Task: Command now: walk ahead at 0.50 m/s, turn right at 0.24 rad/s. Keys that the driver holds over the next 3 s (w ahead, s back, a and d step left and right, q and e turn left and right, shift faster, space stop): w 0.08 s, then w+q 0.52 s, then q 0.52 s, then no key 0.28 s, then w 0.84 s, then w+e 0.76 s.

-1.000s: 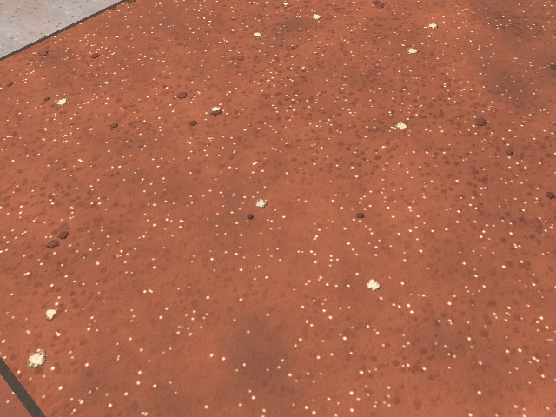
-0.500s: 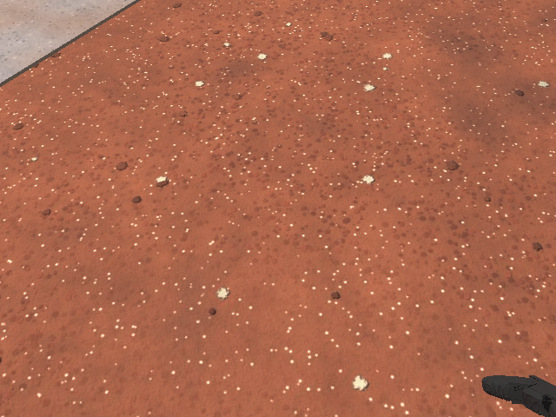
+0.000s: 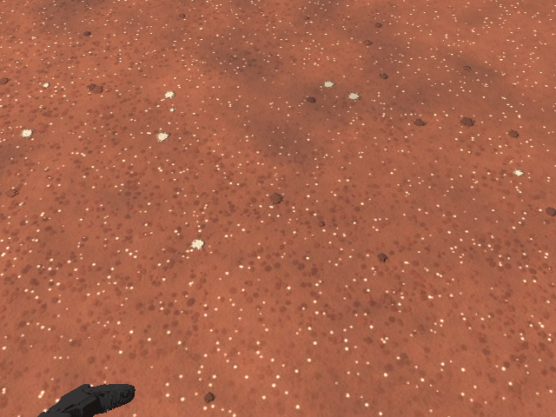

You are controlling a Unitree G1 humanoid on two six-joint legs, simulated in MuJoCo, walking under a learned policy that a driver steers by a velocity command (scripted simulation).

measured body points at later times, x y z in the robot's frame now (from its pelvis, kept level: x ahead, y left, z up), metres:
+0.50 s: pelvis +0.27 -0.01 +0.00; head +0.29 +0.00 +0.45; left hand +0.27 +0.28 -0.12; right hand +0.47 -0.23 -0.11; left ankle +0.42 +0.16 -0.69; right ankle +0.16 -0.12 -0.73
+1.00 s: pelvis +0.49 +0.07 +0.01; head +0.52 +0.10 +0.45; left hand +0.55 +0.38 -0.09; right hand +0.72 -0.15 -0.09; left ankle +0.44 +0.14 -0.73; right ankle +0.66 -0.02 -0.70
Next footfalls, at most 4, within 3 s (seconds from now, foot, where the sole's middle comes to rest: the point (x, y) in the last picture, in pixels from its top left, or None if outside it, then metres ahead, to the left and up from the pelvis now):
0.06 right None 0.20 -0.13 -0.77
0.60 left None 0.47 0.15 -0.77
1.08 right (250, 324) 0.69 0.03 -0.77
1.44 left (179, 411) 0.49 0.20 -0.77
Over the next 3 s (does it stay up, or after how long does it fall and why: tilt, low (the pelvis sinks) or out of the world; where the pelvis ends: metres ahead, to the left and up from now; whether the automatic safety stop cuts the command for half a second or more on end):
stays up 1.15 0.42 0.00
